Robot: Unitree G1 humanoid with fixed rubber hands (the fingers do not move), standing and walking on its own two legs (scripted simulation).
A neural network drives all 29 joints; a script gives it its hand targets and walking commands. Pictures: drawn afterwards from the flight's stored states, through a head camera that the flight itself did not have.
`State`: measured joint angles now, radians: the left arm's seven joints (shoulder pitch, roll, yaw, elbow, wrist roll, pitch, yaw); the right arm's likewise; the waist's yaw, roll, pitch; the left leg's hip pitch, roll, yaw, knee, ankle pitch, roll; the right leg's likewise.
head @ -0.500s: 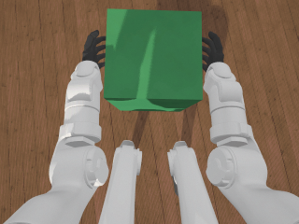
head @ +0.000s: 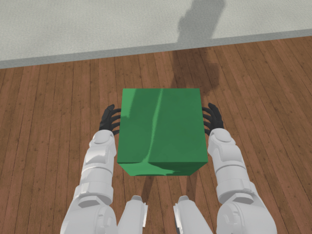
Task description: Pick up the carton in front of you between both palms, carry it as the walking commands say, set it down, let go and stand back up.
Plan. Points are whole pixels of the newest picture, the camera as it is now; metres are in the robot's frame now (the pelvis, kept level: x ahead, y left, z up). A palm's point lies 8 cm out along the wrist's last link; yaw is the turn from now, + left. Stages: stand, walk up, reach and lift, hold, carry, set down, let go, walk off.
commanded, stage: reach and lift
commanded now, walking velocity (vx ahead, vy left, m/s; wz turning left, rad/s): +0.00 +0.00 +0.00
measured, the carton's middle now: (160, 137) +0.39 +0.00 -0.11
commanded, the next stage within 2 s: hold in 1.56 s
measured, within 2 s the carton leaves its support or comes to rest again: neither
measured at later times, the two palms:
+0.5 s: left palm (90, 129) +0.33 +0.15 +0.11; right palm (243, 126) +0.33 -0.15 +0.11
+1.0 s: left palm (85, 127) +0.32 +0.15 +0.13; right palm (248, 124) +0.33 -0.15 +0.13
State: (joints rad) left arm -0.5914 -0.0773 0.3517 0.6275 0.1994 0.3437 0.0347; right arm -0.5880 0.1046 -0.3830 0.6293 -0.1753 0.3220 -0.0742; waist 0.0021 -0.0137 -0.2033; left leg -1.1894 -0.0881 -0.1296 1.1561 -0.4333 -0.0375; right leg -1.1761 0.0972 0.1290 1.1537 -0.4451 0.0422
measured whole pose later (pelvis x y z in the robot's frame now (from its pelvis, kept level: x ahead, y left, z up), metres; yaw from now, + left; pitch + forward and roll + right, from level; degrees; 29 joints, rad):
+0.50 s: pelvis +0.04 -0.01 +0.10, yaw +0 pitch +3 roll +0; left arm -0.24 -0.13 0.24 0.41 0.20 0.52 0.03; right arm -0.24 0.15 -0.25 0.42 -0.20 0.51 -0.06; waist 0.01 -0.01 -0.12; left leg -0.33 -0.05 -0.15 0.53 -0.26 -0.02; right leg -0.32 0.06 0.15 0.54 -0.27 0.01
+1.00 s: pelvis +0.02 +0.00 +0.10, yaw +0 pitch -3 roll +0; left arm -0.33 -0.15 0.28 0.40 0.28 0.63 0.00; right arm -0.33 0.16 -0.30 0.41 -0.28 0.61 -0.01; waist 0.01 0.00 -0.01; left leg -0.21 -0.05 -0.14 0.48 -0.22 -0.02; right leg -0.20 0.05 0.15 0.49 -0.23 0.02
